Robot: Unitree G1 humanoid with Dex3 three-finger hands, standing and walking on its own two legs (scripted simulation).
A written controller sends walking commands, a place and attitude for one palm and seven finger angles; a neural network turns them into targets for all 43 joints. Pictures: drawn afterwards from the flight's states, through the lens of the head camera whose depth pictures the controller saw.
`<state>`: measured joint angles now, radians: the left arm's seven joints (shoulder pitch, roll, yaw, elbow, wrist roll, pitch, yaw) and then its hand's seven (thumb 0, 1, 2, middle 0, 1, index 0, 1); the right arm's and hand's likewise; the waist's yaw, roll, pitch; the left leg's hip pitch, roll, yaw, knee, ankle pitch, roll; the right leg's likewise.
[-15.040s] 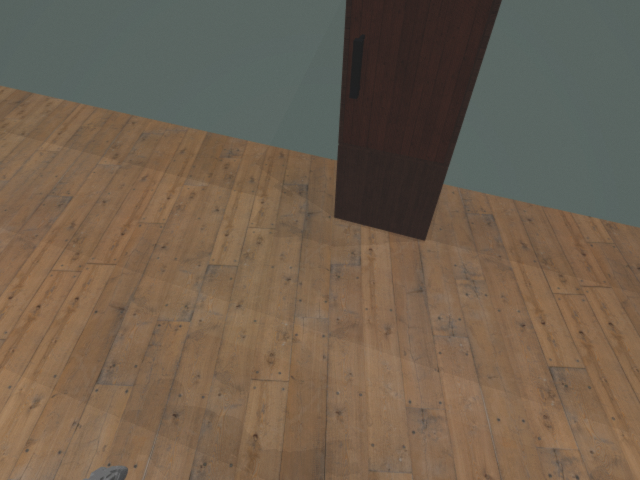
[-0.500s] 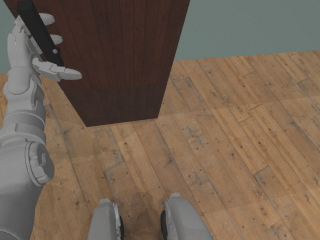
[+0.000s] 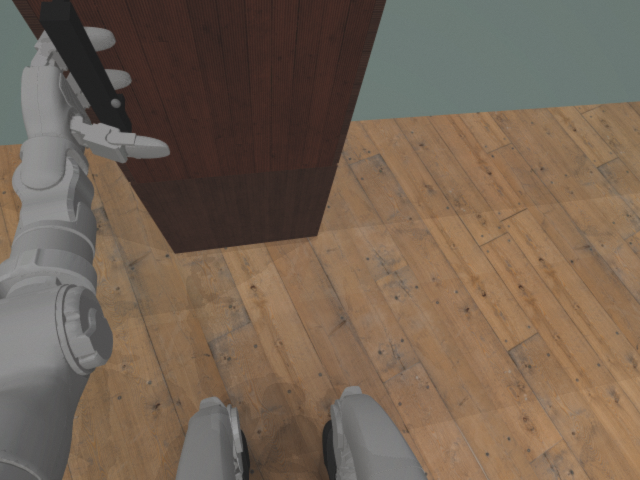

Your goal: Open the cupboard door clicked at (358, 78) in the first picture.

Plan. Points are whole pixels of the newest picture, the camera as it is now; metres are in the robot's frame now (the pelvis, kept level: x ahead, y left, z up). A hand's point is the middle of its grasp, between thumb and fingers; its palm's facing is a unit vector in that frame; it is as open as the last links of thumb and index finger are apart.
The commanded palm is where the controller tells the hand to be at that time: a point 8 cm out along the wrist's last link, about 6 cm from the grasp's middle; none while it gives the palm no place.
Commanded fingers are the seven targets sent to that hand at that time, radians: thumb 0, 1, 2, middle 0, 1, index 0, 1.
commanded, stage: close the thumb around the handle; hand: left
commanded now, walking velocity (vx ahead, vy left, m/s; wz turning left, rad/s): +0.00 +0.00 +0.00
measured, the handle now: (95, 68) +0.60 +0.21 +0.06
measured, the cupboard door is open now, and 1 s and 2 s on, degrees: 0 5 45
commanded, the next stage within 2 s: pull the door open along its arc in 0.60 s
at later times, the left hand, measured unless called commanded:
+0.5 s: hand (115, 102) +0.55 +0.18 +0.06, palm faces +0.07 -1.00 -0.01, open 5.9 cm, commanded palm +0.52 +0.22 +0.06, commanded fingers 0.00 0.90 0.90 -0.40 -1.35 -0.40 -1.35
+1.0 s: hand (120, 124) +0.52 +0.17 +0.06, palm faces +0.07 -1.00 -0.01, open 6.0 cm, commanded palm +0.45 +0.21 +0.06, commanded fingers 0.00 0.90 0.90 -0.40 -1.35 -0.40 -1.35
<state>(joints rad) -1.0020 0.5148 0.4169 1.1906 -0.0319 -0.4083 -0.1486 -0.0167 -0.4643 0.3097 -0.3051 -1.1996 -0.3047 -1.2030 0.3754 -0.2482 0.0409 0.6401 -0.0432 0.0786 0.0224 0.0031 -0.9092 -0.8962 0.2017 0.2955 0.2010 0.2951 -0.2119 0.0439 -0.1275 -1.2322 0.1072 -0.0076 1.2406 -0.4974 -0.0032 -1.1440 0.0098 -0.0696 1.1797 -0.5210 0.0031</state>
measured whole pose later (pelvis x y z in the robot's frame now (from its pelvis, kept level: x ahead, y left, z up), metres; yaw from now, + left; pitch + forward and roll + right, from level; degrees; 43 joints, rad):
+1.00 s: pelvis +0.01 +0.00 +0.01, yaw +0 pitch +26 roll -3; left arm -0.80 0.42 0.39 1.02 -0.09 -0.43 -0.14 0.00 0.69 0.73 -0.36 -1.35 -0.35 -1.35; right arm 0.38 -0.24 0.02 0.62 -0.02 0.10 0.03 0.00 -0.91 -0.90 0.20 0.30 0.20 0.30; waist -0.18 0.04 -0.14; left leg -1.14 0.11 0.02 1.18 -0.50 -0.01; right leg -1.07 0.01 -0.05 1.14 -0.52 0.00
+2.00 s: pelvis +0.01 -0.05 +0.03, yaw +5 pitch +16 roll +1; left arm -0.15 -0.13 -0.18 0.44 0.10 -0.36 0.65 0.01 0.58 0.74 -0.37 -1.32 -0.37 -1.33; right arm 0.14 -0.17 -0.01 0.63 -0.10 -0.05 0.02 0.01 -0.91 -0.90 0.20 0.30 0.20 0.29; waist -0.03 0.04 -0.17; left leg -0.92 0.06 -0.04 1.08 -0.45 -0.07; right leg -0.86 -0.02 -0.10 1.14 -0.56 -0.07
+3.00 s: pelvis -0.01 -0.01 +0.02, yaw +4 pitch +16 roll -1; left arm -0.19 -0.02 -0.28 0.45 -0.01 -0.42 0.18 -0.02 -0.50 0.30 -0.24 -0.38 -0.20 -0.40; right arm 0.22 -0.21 0.00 0.56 -0.03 -0.01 0.03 0.01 -0.91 -0.90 0.20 0.30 0.20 0.30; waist -0.03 0.05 -0.13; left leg -0.96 0.04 -0.01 1.15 -0.46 -0.02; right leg -0.89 -0.04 -0.07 1.16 -0.54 -0.01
